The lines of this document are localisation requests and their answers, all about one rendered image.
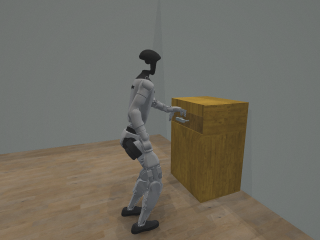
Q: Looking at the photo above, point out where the cabinet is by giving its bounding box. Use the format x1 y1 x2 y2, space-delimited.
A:
170 96 249 203

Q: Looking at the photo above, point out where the left robot upper arm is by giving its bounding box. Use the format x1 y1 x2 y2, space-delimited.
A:
151 98 157 107

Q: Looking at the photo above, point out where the robot left thigh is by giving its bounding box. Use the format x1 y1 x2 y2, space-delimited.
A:
137 158 148 181

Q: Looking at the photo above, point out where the robot left foot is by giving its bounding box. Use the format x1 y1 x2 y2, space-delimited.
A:
121 206 142 217

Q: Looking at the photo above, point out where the left robot hand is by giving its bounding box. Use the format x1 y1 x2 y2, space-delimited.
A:
169 106 187 122

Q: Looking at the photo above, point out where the drawer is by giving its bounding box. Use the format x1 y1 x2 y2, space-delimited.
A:
172 111 204 134

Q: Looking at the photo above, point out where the handle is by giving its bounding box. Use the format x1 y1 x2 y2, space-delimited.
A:
175 117 189 123

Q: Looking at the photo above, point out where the left robot forearm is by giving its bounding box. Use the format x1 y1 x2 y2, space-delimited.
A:
153 100 173 113

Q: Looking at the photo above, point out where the right robot hand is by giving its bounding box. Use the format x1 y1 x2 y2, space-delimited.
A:
143 151 162 183

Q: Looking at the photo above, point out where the right robot forearm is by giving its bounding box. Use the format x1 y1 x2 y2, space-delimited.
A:
130 109 153 154

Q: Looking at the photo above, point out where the right robot upper arm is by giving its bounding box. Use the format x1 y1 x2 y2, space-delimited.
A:
128 79 154 120

